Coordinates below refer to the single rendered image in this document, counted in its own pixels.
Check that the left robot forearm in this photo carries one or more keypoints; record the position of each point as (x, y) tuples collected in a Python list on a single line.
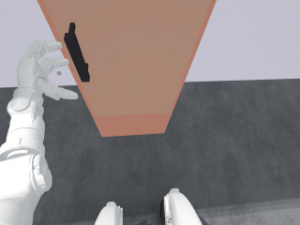
[(26, 131)]

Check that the robot left upper arm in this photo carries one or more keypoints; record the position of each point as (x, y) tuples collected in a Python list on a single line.
[(22, 182)]

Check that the robot left hand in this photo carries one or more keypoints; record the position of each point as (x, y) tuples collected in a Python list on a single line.
[(30, 71)]

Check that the left robot thigh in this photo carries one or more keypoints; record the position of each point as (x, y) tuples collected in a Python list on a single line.
[(110, 215)]

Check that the handle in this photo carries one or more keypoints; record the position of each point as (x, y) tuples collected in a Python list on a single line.
[(76, 53)]

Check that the cupboard door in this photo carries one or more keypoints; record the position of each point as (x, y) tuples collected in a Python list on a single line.
[(137, 51)]

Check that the right robot shin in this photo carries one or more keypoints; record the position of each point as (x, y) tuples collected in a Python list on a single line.
[(168, 221)]

